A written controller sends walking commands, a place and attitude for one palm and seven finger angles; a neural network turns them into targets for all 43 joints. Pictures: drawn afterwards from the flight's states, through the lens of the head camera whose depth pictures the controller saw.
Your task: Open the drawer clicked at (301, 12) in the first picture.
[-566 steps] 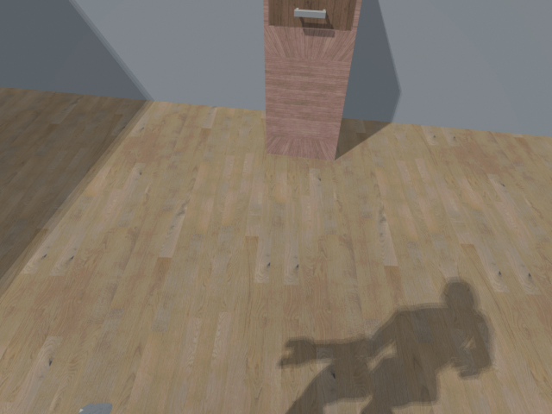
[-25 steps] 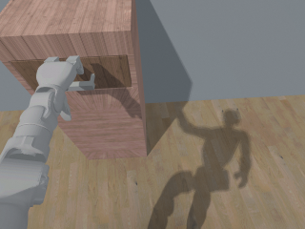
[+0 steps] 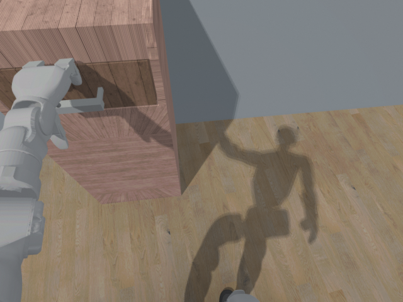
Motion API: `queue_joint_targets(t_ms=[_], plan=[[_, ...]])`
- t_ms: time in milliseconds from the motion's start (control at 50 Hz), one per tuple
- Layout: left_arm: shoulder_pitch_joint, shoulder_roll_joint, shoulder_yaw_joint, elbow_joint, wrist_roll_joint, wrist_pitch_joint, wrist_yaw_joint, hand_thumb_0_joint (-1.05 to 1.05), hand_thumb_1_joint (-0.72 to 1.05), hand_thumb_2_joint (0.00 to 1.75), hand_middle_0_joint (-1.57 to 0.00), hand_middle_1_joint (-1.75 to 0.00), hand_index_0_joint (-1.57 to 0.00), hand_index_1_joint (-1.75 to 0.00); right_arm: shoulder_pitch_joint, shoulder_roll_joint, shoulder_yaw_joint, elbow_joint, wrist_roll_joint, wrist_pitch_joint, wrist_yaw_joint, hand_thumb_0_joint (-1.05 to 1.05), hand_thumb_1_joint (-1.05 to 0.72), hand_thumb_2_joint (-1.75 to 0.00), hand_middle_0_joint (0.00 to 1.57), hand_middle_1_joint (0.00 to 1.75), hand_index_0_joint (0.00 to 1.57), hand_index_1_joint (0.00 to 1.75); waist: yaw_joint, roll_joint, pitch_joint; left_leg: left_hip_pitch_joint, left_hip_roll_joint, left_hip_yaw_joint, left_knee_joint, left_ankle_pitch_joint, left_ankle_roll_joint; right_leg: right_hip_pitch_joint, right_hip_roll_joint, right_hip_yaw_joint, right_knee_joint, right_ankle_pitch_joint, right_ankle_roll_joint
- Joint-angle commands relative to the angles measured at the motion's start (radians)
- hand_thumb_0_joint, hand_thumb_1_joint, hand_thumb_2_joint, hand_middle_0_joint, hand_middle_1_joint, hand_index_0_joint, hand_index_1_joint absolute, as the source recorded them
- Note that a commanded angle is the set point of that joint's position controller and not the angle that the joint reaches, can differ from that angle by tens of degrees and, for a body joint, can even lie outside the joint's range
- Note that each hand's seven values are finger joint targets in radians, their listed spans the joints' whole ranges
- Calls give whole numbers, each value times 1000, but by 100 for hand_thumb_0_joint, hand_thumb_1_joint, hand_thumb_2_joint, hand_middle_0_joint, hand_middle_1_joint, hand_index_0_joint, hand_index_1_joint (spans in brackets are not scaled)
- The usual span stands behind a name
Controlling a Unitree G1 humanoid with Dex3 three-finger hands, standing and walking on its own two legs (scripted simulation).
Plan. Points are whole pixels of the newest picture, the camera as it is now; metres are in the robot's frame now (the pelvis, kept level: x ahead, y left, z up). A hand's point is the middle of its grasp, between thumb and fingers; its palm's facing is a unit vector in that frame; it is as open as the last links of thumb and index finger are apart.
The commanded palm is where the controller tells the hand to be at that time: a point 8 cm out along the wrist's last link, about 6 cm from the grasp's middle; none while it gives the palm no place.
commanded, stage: move the hooked fingers above the handle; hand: left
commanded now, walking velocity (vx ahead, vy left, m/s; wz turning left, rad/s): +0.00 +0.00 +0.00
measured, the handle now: (74, 99) +0.55 +0.26 +0.03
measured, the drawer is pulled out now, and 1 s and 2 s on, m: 0.00 0.00 0.00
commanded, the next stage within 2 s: lower the fingers behind the handle in 0.92 s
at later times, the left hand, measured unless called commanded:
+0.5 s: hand (58, 104) +0.49 +0.26 +0.08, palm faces -0.06 -0.01 -1.00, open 13.8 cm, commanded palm +0.48 +0.26 +0.14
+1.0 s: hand (61, 103) +0.49 +0.25 +0.09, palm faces -0.08 +0.01 -1.00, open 13.8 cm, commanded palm +0.48 +0.26 +0.14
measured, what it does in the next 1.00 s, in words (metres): stands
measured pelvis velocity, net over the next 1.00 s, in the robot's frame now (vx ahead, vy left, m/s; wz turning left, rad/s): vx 0.00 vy -0.01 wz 0.01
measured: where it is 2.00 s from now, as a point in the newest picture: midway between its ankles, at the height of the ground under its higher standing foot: outside the picture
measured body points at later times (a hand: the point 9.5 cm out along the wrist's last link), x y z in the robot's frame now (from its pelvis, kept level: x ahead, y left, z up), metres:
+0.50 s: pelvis +0.01 +0.01 +0.00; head +0.10 +0.00 +0.44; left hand +0.49 +0.26 +0.13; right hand +0.03 -0.26 -0.13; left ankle -0.05 +0.10 -0.72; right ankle +0.01 -0.12 -0.72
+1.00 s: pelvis +0.00 -0.01 +0.00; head +0.09 -0.02 +0.44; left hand +0.49 +0.25 +0.14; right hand +0.02 -0.29 -0.13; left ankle -0.05 +0.10 -0.72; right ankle +0.01 -0.12 -0.72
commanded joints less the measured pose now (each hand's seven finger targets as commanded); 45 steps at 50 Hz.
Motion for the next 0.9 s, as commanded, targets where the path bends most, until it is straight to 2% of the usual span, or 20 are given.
queue_joint_targets(t_ms=[0,20,60,100,160,180,240,280,380,420,460,540,580,640,660,680,700,800,860,880], plan=[[-502,257,40,-238,-20,-8,42,0,-50,30,-30,-120,-30,-120,124,-157,-59,-47,-8,-15,-10,0,-90,-90,20,30,20,30,-7,70,-465,213,-26,-56,-27,537,10,303,34,20,-13,345,-24],[-467,266,56,-212,-21,-4,42,0,-50,30,-30,-120,-30,-120,125,-156,-58,-45,-6,-15,-9,0,-90,-90,20,30,20,30,5,66,-451,211,-25,-58,-28,539,8,299,36,17,-13,334,-25],[-504,232,28,-224,-23,-4,41,0,-50,30,-30,-120,-30,-120,129,-157,-57,-40,-8,-12,-8,0,-90,-90,20,30,20,30,-11,50,-452,225,-23,-67,-25,567,6,283,37,12,-14,339,-25],[-491,221,20,-192,-20,7,44,0,-50,30,-30,-120,-30,-120,126,-155,-56,-37,-5,-12,-5,0,-90,-90,20,30,20,30,-9,66,-419,226,-22,-69,-29,543,3,258,38,9,-18,308,-26],[-529,189,4,-212,-20,13,49,0,-50,30,-30,-120,-30,-120,126,-153,-56,-37,-10,-13,1,0,-90,-90,20,30,20,30,-13,78,-435,261,-16,-76,-23,598,-3,241,38,4,-15,315,-28],[-517,210,20,-197,-14,18,51,0,-50,30,-30,-120,-30,-120,131,-151,-55,-36,-8,-11,2,0,-90,-90,20,30,20,30,-4,80,-442,262,-15,-83,-19,623,-8,241,39,2,-7,316,-28],[-513,195,13,-200,-14,33,54,0,-50,30,-30,-120,-30,-120,122,-150,-53,-43,-11,-8,8,0,-90,-90,20,30,20,30,1,80,-443,269,-12,-80,-19,645,-12,246,40,0,-3,329,-27],[-472,259,70,-187,-14,38,55,0,-50,30,-30,-120,-30,-120,117,-154,-48,-47,-12,-4,9,0,-90,-90,20,30,20,30,22,49,-458,237,-15,-74,-20,658,-6,298,37,4,2,361,-27],[-398,258,71,-198,-9,47,44,0,-50,30,-30,-120,-30,-120,94,-151,-45,-69,-7,5,9,0,-90,-90,20,30,20,30,40,28,-445,209,-16,-63,-32,662,-2,344,34,7,0,391,-25],[-397,207,37,-229,-16,41,38,0,-50,30,-30,-120,-30,-120,91,-147,-51,-75,-6,4,9,0,-90,-90,20,30,20,30,37,31,-439,228,-14,-64,-39,650,-1,334,35,5,-10,375,-24],[-428,193,24,-262,-22,29,31,0,-50,30,-30,-120,-30,-120,91,-148,-54,-71,-6,5,6,0,-90,-90,20,30,20,30,19,26,-437,249,-13,-68,-35,650,1,321,36,7,-17,369,-25],[-458,150,-2,-321,-31,5,35,0,-50,30,-30,-120,-30,-120,94,-139,-64,-58,-9,1,9,0,-90,-90,20,30,20,30,15,71,-449,311,-12,-80,-31,676,-8,287,38,2,-19,349,-25],[-482,144,-11,-299,-36,9,45,0,-50,30,-30,-120,-30,-120,91,-141,-61,-48,-10,1,9,0,-90,-90,20,30,20,30,1,66,-415,291,-16,-79,-34,637,-7,275,37,2,-25,336,-25],[-493,157,-10,-225,-23,40,66,0,-50,30,-30,-120,-30,-120,86,-146,-51,-41,-4,-2,7,0,-90,-90,20,30,20,30,-4,26,-361,217,-28,-72,-55,500,0,276,35,1,-29,291,-29],[-527,170,-2,-226,-21,41,72,0,-50,30,-30,-120,-30,-120,87,-147,-51,-38,-8,-6,5,0,-90,-90,20,30,20,30,-8,31,-371,209,-31,-65,-54,486,4,291,33,6,-34,300,-31],[-514,222,36,-215,-11,48,78,0,-50,30,-30,-120,-30,-120,89,-148,-49,-39,-7,-8,4,0,-90,-90,20,30,20,30,7,40,-404,205,-34,-64,-53,488,5,314,31,10,-24,309,-31],[-518,231,39,-221,-7,51,80,0,-50,30,-30,-120,-30,-120,85,-147,-47,-45,-8,-9,2,0,-90,-90,20,30,20,30,12,56,-425,205,-36,-62,-52,506,3,331,30,10,-16,329,-32],[-451,240,38,-143,-15,72,51,0,-50,30,-30,-120,-30,-120,79,-153,-42,-58,-2,-12,-6,0,-90,-90,20,30,20,30,12,-10,-405,147,-39,-40,-57,463,13,385,25,20,-24,366,-22],[-452,259,46,-178,-9,50,28,0,-50,30,-30,-120,-30,-120,81,-154,-42,-69,-1,-14,-13,0,-90,-90,20,30,20,30,19,-9,-445,149,-40,-37,-55,476,16,417,25,27,-22,393,-22],[-455,247,33,-178,-12,42,23,0,-50,30,-30,-120,-30,-120,83,-153,-44,-71,0,-15,-15,0,-90,-90,20,30,20,30,8,-12,-434,149,-40,-34,-54,460,17,408,23,29,-26,388,-18]])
